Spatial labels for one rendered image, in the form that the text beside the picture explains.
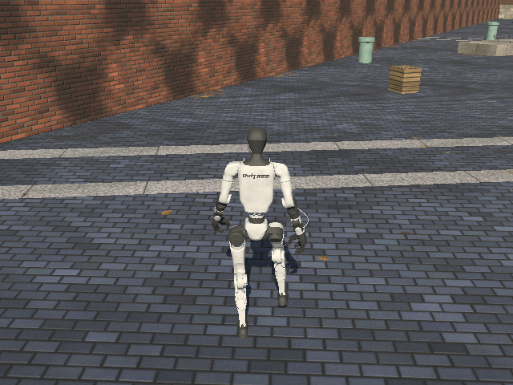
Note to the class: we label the robot right forearm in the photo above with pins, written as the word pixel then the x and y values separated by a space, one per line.
pixel 295 218

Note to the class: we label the robot left forearm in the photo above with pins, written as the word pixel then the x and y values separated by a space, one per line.
pixel 219 209

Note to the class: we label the right robot upper arm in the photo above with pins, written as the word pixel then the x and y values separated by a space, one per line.
pixel 285 183

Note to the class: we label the robot left thigh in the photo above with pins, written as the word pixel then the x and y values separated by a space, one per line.
pixel 236 238

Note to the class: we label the left robot upper arm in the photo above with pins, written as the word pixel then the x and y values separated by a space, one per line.
pixel 227 181

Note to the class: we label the robot left hand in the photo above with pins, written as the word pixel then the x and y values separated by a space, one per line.
pixel 222 221

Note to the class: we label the robot right hand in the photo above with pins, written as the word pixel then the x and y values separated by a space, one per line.
pixel 302 242

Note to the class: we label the robot left foot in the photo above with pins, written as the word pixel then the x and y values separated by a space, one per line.
pixel 243 331

